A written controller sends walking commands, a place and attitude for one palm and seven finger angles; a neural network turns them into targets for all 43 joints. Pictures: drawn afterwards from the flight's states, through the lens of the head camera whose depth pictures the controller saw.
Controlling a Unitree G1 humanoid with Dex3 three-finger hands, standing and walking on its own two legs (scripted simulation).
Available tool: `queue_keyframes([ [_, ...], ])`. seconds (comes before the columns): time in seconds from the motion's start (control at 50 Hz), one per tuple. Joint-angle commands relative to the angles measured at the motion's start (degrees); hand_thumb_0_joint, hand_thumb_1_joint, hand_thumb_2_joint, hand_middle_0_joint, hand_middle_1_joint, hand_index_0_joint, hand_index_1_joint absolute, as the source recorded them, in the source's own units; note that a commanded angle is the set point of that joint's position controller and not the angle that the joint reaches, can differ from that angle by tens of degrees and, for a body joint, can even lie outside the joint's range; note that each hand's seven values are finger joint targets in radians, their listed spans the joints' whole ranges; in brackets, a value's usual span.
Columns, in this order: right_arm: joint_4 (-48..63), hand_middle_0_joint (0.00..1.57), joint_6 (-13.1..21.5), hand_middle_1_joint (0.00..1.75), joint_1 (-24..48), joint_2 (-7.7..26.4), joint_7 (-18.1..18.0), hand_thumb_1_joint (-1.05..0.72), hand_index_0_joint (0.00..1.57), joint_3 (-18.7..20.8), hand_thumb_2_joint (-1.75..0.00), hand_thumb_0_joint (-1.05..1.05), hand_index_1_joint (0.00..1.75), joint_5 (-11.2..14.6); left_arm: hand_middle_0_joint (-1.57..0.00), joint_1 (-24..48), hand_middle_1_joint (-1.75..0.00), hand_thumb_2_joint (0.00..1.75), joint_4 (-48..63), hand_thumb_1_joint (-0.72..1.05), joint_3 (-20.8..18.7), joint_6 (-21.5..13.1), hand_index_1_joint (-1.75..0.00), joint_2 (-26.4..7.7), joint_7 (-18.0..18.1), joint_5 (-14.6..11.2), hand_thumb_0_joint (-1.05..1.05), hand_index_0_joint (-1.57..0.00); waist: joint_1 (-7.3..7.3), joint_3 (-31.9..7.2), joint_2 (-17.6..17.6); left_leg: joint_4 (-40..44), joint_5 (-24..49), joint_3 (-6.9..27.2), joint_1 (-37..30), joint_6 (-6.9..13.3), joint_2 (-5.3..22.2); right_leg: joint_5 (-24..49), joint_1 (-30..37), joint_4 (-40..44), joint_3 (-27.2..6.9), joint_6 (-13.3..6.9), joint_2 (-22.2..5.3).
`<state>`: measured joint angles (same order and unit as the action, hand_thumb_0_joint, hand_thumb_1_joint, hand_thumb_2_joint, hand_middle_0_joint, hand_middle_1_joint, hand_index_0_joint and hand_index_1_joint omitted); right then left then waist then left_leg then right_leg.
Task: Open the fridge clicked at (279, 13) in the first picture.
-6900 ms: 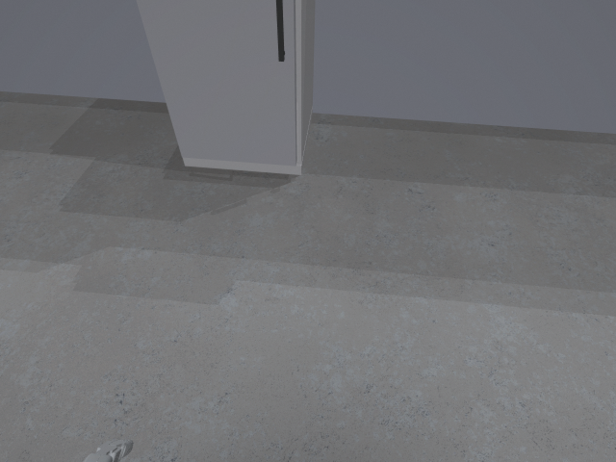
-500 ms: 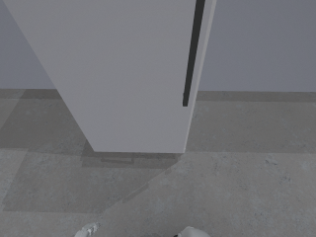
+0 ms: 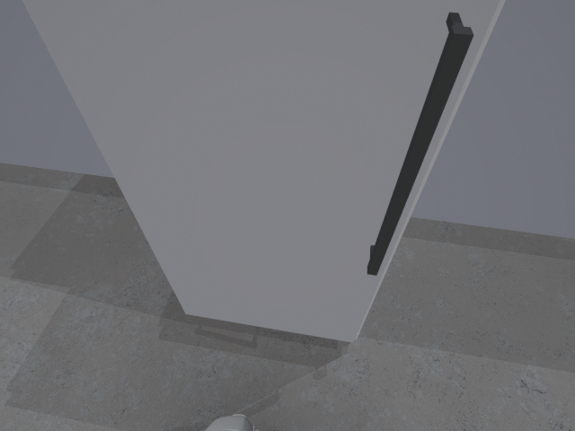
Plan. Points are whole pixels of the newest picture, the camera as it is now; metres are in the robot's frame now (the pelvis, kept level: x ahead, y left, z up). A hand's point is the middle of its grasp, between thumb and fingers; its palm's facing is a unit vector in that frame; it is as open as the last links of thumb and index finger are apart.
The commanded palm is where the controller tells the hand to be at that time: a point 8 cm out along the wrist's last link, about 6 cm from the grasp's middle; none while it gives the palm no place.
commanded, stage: come to a stop and stand still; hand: right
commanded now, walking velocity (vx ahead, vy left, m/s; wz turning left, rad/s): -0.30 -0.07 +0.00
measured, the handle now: (401, 181) +0.47 -0.12 +0.10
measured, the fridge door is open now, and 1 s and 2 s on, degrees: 0 0 0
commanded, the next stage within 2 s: look again from close up in 1.42 s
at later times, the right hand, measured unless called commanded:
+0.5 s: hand out of the picture +0.02 -0.25 -0.18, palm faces +0.07 +0.97 -0.24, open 7.3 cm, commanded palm none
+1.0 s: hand out of the picture +0.00 -0.22 -0.17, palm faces -0.01 +0.98 -0.20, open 7.3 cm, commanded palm none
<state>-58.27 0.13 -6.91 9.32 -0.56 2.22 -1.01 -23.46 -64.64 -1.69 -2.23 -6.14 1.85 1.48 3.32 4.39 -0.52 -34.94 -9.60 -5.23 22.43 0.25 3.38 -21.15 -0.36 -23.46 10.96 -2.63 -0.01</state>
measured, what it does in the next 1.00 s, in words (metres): steps on the spot: left foot, then right foot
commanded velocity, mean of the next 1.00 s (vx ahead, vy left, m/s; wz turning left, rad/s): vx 0.02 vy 0.05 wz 0.00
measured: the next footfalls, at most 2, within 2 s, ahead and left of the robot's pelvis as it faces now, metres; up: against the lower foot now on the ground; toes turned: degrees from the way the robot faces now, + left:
left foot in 0.02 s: +0.12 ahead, +0.12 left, +0.00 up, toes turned +6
right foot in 0.40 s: +0.03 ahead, -0.13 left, +0.00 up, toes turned -2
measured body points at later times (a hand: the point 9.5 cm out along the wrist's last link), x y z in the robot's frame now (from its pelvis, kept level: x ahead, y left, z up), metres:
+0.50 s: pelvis -0.02 -0.06 -0.01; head -0.06 -0.05 +0.44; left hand +0.05 +0.19 -0.14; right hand +0.02 -0.30 -0.16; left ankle +0.04 +0.09 -0.70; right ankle -0.03 -0.13 -0.74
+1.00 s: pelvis -0.04 -0.05 +0.00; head -0.03 -0.04 +0.45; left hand -0.07 +0.20 -0.16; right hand +0.00 -0.27 -0.15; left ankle -0.05 +0.07 -0.74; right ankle -0.03 -0.13 -0.72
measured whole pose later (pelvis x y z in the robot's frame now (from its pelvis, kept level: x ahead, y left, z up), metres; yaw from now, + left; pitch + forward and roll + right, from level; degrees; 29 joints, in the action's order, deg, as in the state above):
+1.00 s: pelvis -0.04 -0.05 +0.00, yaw +1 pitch +0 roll +2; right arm -55.9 -0.5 -17.4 8.0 -1.2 1.3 -1.3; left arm -21.7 -58.3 -2.0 1.9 -12.8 1.1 1.4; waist 2.1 -0.1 3.1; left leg -29.5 -16.4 -1.6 13.2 1.2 -1.1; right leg -24.0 -19.6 -41.0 4.3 -1.9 -0.7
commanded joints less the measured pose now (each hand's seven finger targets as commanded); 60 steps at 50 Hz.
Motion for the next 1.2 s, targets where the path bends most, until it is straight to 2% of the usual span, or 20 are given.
queue_keyframes([
  [0.0, -1.7, 0.2, 2.23, 0.3, -15.22, 8.87, -1.75, -0.9, 0.2, 1.19, -0.9, 0.0, 0.3, -0.22, -0.2, -2.89, -0.3, 0.9, 1.84, 0.9, -0.75, -0.33, -0.3, -5.59, 0.26, -1.62, 0.0, -0.2, -6.51, -11.61, -3.78, 5.95, 51.34, 13.05, -28.52, 5.34, 12.1, 23.42, -15.68, -17.28, -5.09, 2.83, -5.57],
  [0.02, -2.48, 0.2, 2.21, 0.3, -16.42, 11.23, -1.85, -0.9, 0.2, 1.22, -0.9, 0.0, 0.3, 0.33, -0.2, -3.67, -0.3, 0.9, 2.09, 0.9, -0.99, 0.55, -0.3, -5.03, 0.32, -2.29, 0.0, -0.2, -5.89, -14.57, -5.25, 6.61, 66.4, 16.46, -29.48, 12.53, 20.79, -10.02, -17.03, -25.15, -5.24, 4.18, -1.23],
  [0.04, -1.38, 0.2, 1.9, 0.3, -13.8, 11.29, -2.14, -0.9, 0.2, 1.19, -0.9, 0.0, 0.3, 0.12, -0.2, -2.95, -0.3, 0.9, 2.51, 0.9, -1.48, 1.39, -0.3, -4.42, 0.57, -2.32, 0.0, -0.2, -4.87, -11.92, -4.59, 8.31, 63.65, 14.22, -24.51, 14.54, 22.0, -15.57, -17.97, -29.63, -8.88, 3.55, -1.16],
  [0.2, 2.93, 0.2, -0.23, 0.3, -3.18, 9.37, -2.72, -0.9, 0.2, 2.62, -0.9, 0.0, 0.3, -0.7, -0.2, 0.49, -0.3, 0.9, 3.3, 0.9, -2.29, 5.14, -0.3, -3.26, -0.71, -1.17, 0.0, -0.2, -3.22, -7.6, -7.17, 15.36, 23.66, 10.21, -6.93, 10.49, 15.38, -7.39, -18.27, -33.74, -9.49, 4.85, -1.55],
  [0.3, 3.94, 0.2, -1.13, 0.3, -1.68, 10.4, -2.27, -0.9, 0.2, 3.11, -0.9, 0.0, 0.3, -1.25, -0.2, 0.72, -0.3, 0.9, 5.27, 0.9, -2.07, 4.25, -0.3, -4.07, -1.2, -0.96, 0.0, -0.2, -2.68, -7.76, -10.7, 16.37, 1.26, 10.57, -5.17, 8.27, 12.7, -3.63, -15.11, -20.21, -8.02, 4.53, -1.57],
  [0.32, 5.2, 0.2, -0.91, 0.3, -3.86, 13.33, -4.59, -0.9, 0.2, 2.29, -0.9, 0.0, 0.3, -0.8, -0.2, -0.22, -0.3, 0.9, 9.51, 0.9, -3.11, 2.98, -0.3, -9.86, -1.1, -1.34, 0.0, -0.2, 0.28, -18.74, -2.66, 9.34, 20.12, 14.94, -16.87, 7.29, 13.87, -4.24, -13.62, -16.21, -4.52, 5.26, 0.56],
  [0.36, 6.13, 0.2, -1.74, 0.3, -4.26, 8.64, -3.61, -0.9, 0.2, 1.47, -0.9, 0.0, 0.3, -0.1, -0.2, 1.64, -0.3, 0.9, 11.42, 0.9, -2.16, 2.32, -0.3, -8.69, -0.86, -0.58, 0.0, -0.2, -0.82, -13.71, 7.48, 2.1, -11.1, 6.14, -3.71, 3.67, 6.17, 2.58, -7.22, 2.3, -7.7, 3.04, -2.43],
  [0.38, 6.3, 0.2, -2.52, 0.3, -5.16, 5.0, -2.73, -0.9, 0.2, 0.19, -0.9, 0.0, 0.3, 0.25, -0.2, 2.8, -0.3, 0.9, 13.3, 0.9, -2.31, 2.07, -0.3, -12.26, -0.91, 0.43, 0.0, -0.2, -1.05, -7.6, 20.1, -5.8, -18.92, -0.17, 2.78, -0.35, -0.57, -3.09, -13.59, 8.39, -21.69, -0.16, -12.05],
  [0.42, 6.69, 0.2, -3.79, 0.3, -5.22, 5.73, -1.77, -0.9, 0.2, 0.81, -0.9, 0.0, 0.3, -1.04, -0.2, 8.45, -0.3, 0.9, 16.21, 0.9, -2.49, 2.64, -0.3, -14.38, -0.11, 1.01, 0.0, -0.2, -2.36, 4.84, 15.32, -19.76, -15.76, 5.61, 5.87, 0.34, -3.07, -10.96, -27.13, 14.94, -28.17, -5.01, -16.9],
  [0.48, 6.33, 0.2, -2.93, 0.3, -9.67, 5.92, 0.01, -0.9, 0.2, 1.19, -0.9, 0.0, 0.3, -1.55, -0.2, 10.41, -0.3, 0.9, 17.13, 0.9, -1.72, 2.25, -0.3, -14.16, -0.5, 0.84, 0.0, -0.2, -4.9, 9.13, 3.42, -29.43, -9.5, 6.08, 9.92, 0.5, -3.29, -12.58, -28.12, 13.16, -23.8, -6.23, -14.85],
  [0.68, 9.37, 0.2, -1.88, 0.3, -8.46, 6.05, 1.74, -0.9, 0.2, 1.19, -0.9, 0.0, 0.3, -1.24, -0.2, 1.15, -0.3, 0.9, 14.95, 0.9, -2.28, 0.1, -0.3, -15.55, 1.24, 0.8, 0.0, -0.2, -0.71, -3.24, 3.89, -16.03, -13.7, 6.29, 12.54, 0.78, -0.97, 8.16, -4.47, 9.85, -25.51, -9.32, -18.98],
  [0.82, 6.56, 0.2, -1.11, 0.3, -13.53, 3.48, 1.29, -0.9, 0.2, 0.33, -0.9, 0.0, 0.3, -0.94, -0.2, 3.15, -0.3, 0.9, 12.87, 0.9, -2.26, 1.41, -0.3, -15.91, 0.19, 0.53, 0.0, -0.2, -2.89, -4.47, 3.27, 4.64, -10.37, 2.18, -7.57, 1.93, -4.13, -6.4, -16.81, 6.79, -20.41, -5.7, -14.03],
  [0.86, 5.35, 0.2, -0.38, 0.3, -16.33, 5.25, 0.43, -0.9, 0.2, 0.58, -0.9, 0.0, 0.3, -0.97, -0.2, 3.69, -0.3, 0.9, 12.74, 0.9, -1.34, 1.49, -0.3, -12.56, -0.38, 0.06, 0.0, -0.2, -4.4, -3.46, -3.63, 13.62, -14.81, 11.66, -17.35, 4.43, 0.78, -9.9, -26.9, -0.14, -14.36, -2.01, -7.74],
  [0.88, 4.79, 0.2, 0.09, 0.3, -17.42, 7.77, -0.34, -0.9, 0.2, 0.63, -0.9, 0.0, 0.3, -0.9, -0.2, 4.77, -0.3, 0.9, 13.11, 0.9, -0.24, 1.4, -0.3, -9.29, -0.69, -0.29, 0.0, -0.2, -4.98, -1.96, -11.92, 18.94, -19.32, 22.16, -19.16, 7.94, 7.98, -7.69, -32.77, -8.56, -7.9, 0.52, -1.69],
  [0.9, 4.94, 0.2, 0.39, 0.3, -16.86, 9.38, -0.73, -0.9, 0.2, 0.8, -0.9, 0.0, 0.3, -0.39, -0.2, 5.68, -0.3, 0.9, 13.46, 0.9, -0.08, 1.73, -0.3, -9.05, -0.89, -0.13, 0.0, -0.2, -4.27, -2.31, -11.02, 24.06, -22.79, 27.18, -14.05, 11.25, 13.74, -8.11, -29.56, -16.24, -6.59, 1.42, -0.41],
  [0.92, 5.42, 0.2, 0.36, 0.3, -13.66, 9.27, -0.82, -0.9, 0.2, 0.84, -0.9, 0.0, 0.3, -0.33, -0.2, 5.39, -0.3, 0.9, 12.98, 0.9, -0.47, 2.02, -0.3, -9.15, -1.15, -0.08, 0.0, -0.2, -2.98, -1.55, -6.07, 24.7, -23.14, 25.46, -9.61, 12.34, 13.28, -7.2, -26.7, -20.86, -7.67, 1.54, -0.56],
  [0.96, 5.74, 0.2, 1.19, 0.3, -10.62, 7.98, -1.28, -0.9, 0.2, 0.63, -0.9, 0.0, 0.3, -0.21, -0.2, 3.94, -0.3, 0.9, 11.32, 0.9, -0.2, 2.08, -0.3, -8.36, -1.29, -0.18, 0.0, -0.2, -1.86, 0.71, -8.77, 23.31, -16.26, 21.63, -7.18, 11.57, 10.01, -4.32, -26.05, -22.35, -9.34, 1.36, -1.98],
  [1.02, 4.59, 0.2, 1.35, 0.3, -8.46, 6.95, -1.26, -0.9, 0.2, 0.01, -0.9, 0.0, 0.3, 0.02, -0.2, -0.8, -0.3, 0.9, 8.23, 0.9, 0.64, 1.31, -0.3, -6.18, -1.1, -0.4, 0.0, -0.2, -0.04, 0.23, -3.9, 14.67, -4.42, 12.71, -4.66, 8.17, 6.23, 4.64, -13.67, -3.76, -8.56, 2.19, -1.85],
  [1.08, 3.71, 0.2, 0.9, 0.3, -12.5, 3.88, -0.73, -0.9, 0.2, -0.66, -0.9, 0.0, 0.3, 0.63, -0.2, -0.26, -0.3, 0.9, 7.81, 0.9, 0.38, -0.38, -0.3, -11.43, -0.1, -0.13, 0.0, -0.2, -3.62, -2.62, 11.88, 5.06, -7.15, 4.9, -7.81, 2.06, -2.02, 20.41, -12.73, 4.58, -22.03, -2.99, -12.53],
  [1.18, 0.95, 0.2, 0.78, 0.3, -12.36, 3.93, -0.79, -0.9, 0.2, -1.48, -0.9, 0.0, 0.3, 0.25, -0.2, 3.69, -0.3, 0.9, 7.42, 0.9, 0.92, -0.33, -0.3, -10.01, 0.44, -0.64, 0.0, -0.2, -4.17, 0.72, 4.74, 9.38, -0.23, 7.11, -11.35, 2.15, -0.43, 21.4, -14.86, 4.11, -17.63, -2.03, -8.77],
])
